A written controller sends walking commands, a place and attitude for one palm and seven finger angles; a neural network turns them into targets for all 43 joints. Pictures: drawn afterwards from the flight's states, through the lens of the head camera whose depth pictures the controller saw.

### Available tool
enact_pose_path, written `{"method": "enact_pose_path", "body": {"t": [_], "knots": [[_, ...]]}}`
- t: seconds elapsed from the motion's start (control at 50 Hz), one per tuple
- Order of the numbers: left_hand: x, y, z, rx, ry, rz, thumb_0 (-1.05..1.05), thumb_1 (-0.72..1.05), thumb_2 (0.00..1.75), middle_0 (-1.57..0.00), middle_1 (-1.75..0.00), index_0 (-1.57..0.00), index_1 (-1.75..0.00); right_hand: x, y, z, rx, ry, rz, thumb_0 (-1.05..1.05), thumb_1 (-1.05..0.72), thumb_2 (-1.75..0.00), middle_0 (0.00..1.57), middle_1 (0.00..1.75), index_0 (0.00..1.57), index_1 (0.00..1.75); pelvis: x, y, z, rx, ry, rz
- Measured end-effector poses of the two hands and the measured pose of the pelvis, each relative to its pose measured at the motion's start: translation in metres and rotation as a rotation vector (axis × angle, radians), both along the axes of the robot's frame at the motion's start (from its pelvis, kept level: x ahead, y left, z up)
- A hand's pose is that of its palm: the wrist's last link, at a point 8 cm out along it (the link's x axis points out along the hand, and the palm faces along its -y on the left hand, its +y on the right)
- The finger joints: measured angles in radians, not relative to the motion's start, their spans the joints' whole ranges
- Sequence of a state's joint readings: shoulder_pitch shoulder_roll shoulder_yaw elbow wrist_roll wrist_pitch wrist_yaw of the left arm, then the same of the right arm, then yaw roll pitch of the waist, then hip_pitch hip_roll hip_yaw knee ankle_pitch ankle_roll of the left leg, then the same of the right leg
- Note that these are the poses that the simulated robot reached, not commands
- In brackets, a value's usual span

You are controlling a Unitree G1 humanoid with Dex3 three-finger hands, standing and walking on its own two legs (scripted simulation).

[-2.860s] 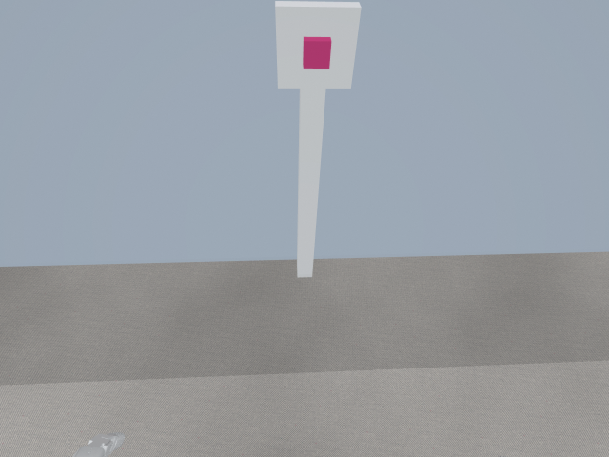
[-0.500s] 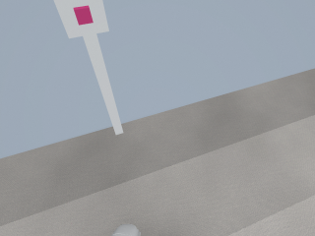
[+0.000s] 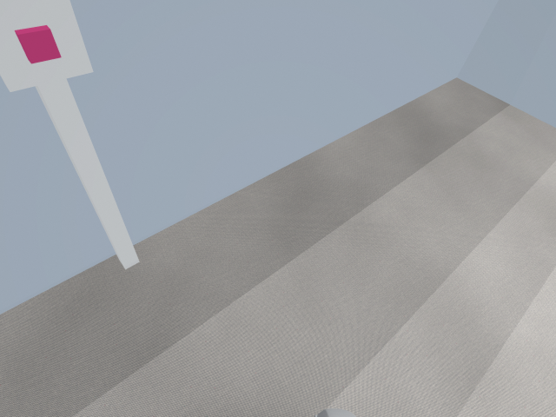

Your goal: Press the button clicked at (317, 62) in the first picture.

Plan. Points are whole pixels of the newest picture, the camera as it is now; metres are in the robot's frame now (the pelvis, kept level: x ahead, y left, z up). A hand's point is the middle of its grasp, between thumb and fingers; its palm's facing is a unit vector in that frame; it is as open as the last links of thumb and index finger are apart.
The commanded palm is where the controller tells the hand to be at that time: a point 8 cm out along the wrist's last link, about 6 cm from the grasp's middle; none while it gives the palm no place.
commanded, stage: walk to a spot facing it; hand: left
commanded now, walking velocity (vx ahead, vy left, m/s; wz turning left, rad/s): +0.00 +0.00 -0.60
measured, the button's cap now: (38, 43) +0.71 +0.54 +0.13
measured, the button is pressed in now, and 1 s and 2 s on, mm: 0 0 0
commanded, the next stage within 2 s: turn to face it in 1.28 s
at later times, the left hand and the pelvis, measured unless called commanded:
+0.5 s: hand out of the picture +0.14 +0.11 -0.16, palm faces -0.25 -0.95 -0.21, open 7.4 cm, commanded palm none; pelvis +0.05 -0.06 +0.00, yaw -17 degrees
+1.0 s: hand (228, 282) +0.40 +0.12 -0.17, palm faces -0.43 -0.88 -0.18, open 7.4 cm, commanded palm none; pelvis +0.24 -0.03 +0.00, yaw -33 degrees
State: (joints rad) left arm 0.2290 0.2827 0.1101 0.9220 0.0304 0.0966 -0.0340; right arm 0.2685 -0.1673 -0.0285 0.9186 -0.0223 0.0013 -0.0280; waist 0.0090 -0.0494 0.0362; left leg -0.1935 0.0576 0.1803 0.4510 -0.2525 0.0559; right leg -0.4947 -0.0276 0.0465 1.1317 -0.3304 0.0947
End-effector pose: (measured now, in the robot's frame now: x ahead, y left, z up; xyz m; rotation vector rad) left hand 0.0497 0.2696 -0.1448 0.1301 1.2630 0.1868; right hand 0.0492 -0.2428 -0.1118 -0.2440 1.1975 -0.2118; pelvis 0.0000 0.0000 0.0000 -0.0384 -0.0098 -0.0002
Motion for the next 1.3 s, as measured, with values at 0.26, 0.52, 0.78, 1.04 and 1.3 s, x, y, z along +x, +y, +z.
{"method": "enact_pose_path", "body": {"t": [0.26, 0.52, 0.78, 1.04, 1.3], "knots": [[0.093, -0.087, 0.007, -0.007, -0.096, -0.305, 0.01, 0.9, 0.9, -0.2, -0.3, -0.2, -0.3, -0.13, -0.04, -0.039, 0.068, 0.182, -0.298, 0.0, -0.91, -0.9, 0.2, 0.3, 0.2, 0.3, -0.003, -0.034, -0.017, 0.036, 0.024, -0.191], [0.09, -0.105, 0.008, 0.002, 0.021, -0.329, 0.0, 0.9, 0.9, -0.2, -0.3, -0.2, -0.3, -0.022, -0.075, -0.021, 0.071, -0.006, -0.325, 0.01, -0.91, -0.9, 0.2, 0.3, 0.2, 0.29, 0.061, -0.057, -0.003, 0.028, -0.002, -0.309], [0.16, -0.063, -0.036, -0.028, 0.271, -0.35, 0.01, 0.9, 0.9, -0.2, -0.3, -0.2, -0.3, 0.145, -0.047, -0.014, -0.005, -0.19, -0.315, 0.0, -0.91, -0.9, 0.2, 0.3, 0.2, 0.3, 0.179, -0.029, -0.026, -0.003, -0.03, -0.456], [0.384, -0.121, 0.002, -0.027, -0.048, -0.562, 0.0, 0.91, 0.9, -0.2, -0.3, -0.19, -0.3, 0.081, 0.001, -0.016, 0.055, 0.041, -0.634, -0.01, -0.94, -0.9, 0.2, 0.3, 0.2, 0.3, 0.249, -0.032, -0.003, 0.02, -0.03, -0.589], [0.464, -0.263, -0.001, -0.039, -0.109, -0.859, 0.0, 0.91, 0.9, -0.2, -0.3, -0.19, -0.3, 0.04, 0.025, -0.056, 0.23, 0.176, -0.884, 0.0, -0.91, -0.9, 0.2, 0.3, 0.2, 0.3, 0.274, -0.085, -0.023, 0.052, -0.003, -0.756]]}}
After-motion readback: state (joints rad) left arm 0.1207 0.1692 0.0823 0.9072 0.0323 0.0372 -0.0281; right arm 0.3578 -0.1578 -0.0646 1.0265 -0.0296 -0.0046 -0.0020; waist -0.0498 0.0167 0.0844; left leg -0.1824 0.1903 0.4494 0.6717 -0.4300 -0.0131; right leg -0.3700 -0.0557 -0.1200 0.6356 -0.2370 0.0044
